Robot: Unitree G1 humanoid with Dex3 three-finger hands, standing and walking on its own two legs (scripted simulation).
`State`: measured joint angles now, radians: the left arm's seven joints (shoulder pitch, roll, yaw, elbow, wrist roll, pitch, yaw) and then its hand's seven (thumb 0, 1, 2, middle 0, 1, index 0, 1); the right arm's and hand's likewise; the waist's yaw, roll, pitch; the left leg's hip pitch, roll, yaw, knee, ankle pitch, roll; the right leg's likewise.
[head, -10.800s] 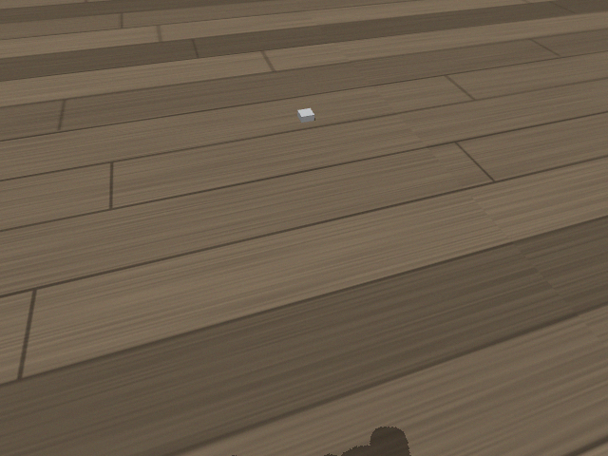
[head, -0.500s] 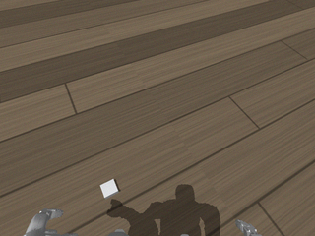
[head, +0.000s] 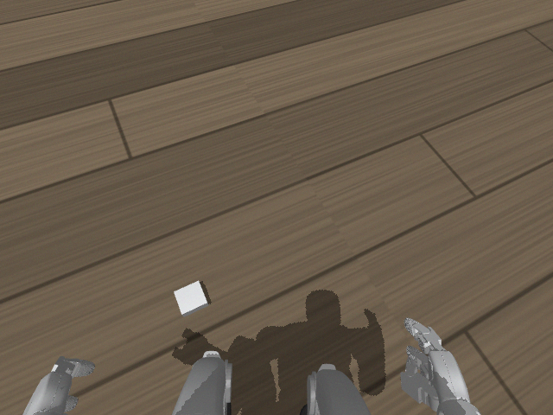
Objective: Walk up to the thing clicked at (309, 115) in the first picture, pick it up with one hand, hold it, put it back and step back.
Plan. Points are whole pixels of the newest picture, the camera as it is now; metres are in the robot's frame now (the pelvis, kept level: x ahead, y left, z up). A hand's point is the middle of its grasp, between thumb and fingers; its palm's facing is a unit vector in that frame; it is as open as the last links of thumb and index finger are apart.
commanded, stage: rise first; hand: left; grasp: from above
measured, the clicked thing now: (191, 298) +0.42 +0.24 -0.65
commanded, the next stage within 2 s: none
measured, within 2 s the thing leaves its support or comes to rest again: neither
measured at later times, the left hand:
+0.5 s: hand (119, 360) +0.21 +0.30 -0.32, palm faces -0.38 -0.41 -0.83, open 14.1 cm
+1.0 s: hand (143, 325) +0.30 +0.31 -0.44, palm faces -0.34 -0.19 -0.92, open 14.0 cm
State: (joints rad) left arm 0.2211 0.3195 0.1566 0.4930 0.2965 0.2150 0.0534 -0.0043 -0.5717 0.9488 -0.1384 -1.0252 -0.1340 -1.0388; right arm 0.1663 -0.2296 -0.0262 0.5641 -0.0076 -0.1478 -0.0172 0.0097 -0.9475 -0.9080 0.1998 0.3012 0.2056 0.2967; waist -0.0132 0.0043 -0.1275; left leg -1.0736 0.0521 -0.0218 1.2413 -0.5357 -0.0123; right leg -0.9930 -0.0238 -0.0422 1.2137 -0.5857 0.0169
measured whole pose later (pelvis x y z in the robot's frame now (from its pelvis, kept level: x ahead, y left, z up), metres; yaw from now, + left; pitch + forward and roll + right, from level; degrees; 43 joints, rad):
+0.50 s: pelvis -0.06 -0.01 -0.16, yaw -2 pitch +34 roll -3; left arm -0.23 0.43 0.13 0.79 0.74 0.03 0.27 0.00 -0.54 0.98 -0.09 -1.05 -0.09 -1.06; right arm 0.03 -0.30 -0.06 0.68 -0.03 -0.18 0.04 0.01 -0.90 -0.90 0.20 0.30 0.21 0.30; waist 0.00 0.00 -0.18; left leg -1.79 0.06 -0.05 1.84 -0.63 -0.02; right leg -1.72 -0.01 -0.03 1.84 -0.71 0.01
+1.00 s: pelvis -0.09 +0.00 -0.28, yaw -6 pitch +33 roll -5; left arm -0.70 0.58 0.21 1.31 0.97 0.03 0.49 0.00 -0.53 1.00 -0.10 -1.03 -0.11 -1.03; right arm 0.10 -0.24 -0.02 0.84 -0.12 -0.15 0.09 0.01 -0.90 -0.90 0.20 0.30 0.21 0.30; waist -0.09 -0.01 -0.10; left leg -2.18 0.08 -0.11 2.21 -0.61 -0.02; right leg -2.09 0.02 -0.06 2.19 -0.68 0.01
